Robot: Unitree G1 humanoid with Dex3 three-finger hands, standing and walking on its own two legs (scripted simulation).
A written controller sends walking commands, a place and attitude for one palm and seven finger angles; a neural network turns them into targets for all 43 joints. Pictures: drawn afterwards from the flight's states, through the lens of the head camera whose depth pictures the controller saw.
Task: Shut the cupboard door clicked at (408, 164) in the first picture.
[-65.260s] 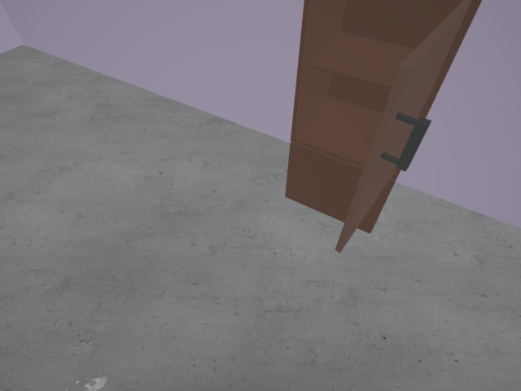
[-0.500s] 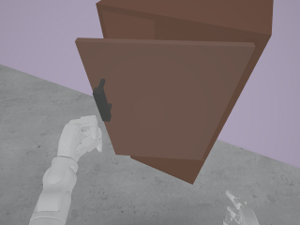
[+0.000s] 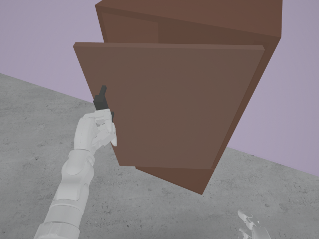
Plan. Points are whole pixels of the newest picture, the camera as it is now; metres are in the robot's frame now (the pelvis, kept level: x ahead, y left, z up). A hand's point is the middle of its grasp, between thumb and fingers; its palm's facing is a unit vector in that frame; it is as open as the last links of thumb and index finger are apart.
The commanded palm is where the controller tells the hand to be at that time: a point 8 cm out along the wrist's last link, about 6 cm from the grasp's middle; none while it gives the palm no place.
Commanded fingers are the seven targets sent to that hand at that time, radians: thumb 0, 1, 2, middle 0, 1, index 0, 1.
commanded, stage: bring the fist close to the handle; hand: left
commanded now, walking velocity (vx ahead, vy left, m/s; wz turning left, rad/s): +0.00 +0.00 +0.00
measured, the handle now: (106, 108) +0.43 +0.17 +0.08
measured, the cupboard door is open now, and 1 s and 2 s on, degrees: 20 10 0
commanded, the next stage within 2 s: push the door shut along its arc in 0.20 s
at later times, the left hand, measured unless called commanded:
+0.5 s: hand (116, 131) +0.36 +0.12 +0.08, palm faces -0.07 -1.00 -0.04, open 3.1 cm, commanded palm +0.34 +0.18 +0.08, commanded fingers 0.00 0.90 0.90 -1.30 -1.50 -1.30 -1.50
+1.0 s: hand (119, 112) +0.42 +0.13 +0.08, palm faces -0.19 -0.98 -0.03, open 3.1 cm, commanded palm +0.41 +0.17 +0.08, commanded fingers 0.00 0.90 0.90 -1.30 -1.50 -1.30 -1.50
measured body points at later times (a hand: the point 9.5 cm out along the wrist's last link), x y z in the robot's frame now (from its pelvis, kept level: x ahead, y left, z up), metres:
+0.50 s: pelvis -0.01 +0.00 +0.00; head +0.03 -0.01 +0.45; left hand +0.35 +0.18 +0.09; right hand +0.14 -0.24 -0.10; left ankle +0.01 +0.09 -0.71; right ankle +0.00 -0.08 -0.71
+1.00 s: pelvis -0.02 +0.01 -0.01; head +0.05 +0.00 +0.44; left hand +0.42 +0.18 +0.09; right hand +0.06 -0.26 -0.13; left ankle +0.01 +0.09 -0.71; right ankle +0.00 -0.08 -0.71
